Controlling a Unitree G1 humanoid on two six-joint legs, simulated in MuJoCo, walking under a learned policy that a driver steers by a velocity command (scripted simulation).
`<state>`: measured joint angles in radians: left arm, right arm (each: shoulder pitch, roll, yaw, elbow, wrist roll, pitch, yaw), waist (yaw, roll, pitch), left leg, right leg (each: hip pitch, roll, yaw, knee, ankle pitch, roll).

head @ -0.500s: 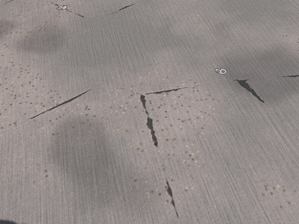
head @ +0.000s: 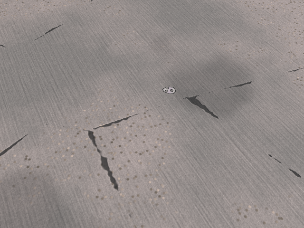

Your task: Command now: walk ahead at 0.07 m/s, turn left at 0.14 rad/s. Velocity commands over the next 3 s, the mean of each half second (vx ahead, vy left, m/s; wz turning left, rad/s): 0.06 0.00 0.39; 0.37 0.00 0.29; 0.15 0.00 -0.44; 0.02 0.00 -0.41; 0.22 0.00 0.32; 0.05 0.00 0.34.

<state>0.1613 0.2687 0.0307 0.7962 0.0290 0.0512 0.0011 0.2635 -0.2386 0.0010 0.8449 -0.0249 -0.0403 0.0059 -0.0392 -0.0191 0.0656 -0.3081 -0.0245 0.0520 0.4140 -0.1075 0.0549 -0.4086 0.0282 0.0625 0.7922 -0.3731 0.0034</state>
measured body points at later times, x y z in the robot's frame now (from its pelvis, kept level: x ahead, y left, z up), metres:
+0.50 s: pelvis +0.00 +0.02 -0.01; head +0.01 +0.04 +0.44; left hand +0.03 +0.31 -0.14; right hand +0.18 -0.22 -0.12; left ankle -0.04 +0.09 -0.74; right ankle +0.02 -0.11 -0.71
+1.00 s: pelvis +0.20 +0.07 -0.02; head +0.23 +0.07 +0.43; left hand +0.27 +0.37 -0.11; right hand +0.28 -0.19 -0.16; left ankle -0.03 +0.08 -0.71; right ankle +0.32 +0.04 -0.74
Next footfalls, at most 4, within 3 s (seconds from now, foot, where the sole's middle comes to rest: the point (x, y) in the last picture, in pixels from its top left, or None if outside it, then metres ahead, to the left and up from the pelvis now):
0.08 right None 0.06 -0.11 -0.78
0.44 left None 0.00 0.10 -0.78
0.96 right None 0.35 0.05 -0.78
1.58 left None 0.41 0.24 -0.78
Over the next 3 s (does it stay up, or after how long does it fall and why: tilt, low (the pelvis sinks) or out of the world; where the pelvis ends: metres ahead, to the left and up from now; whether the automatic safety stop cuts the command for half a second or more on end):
stays up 0.50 0.20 0.00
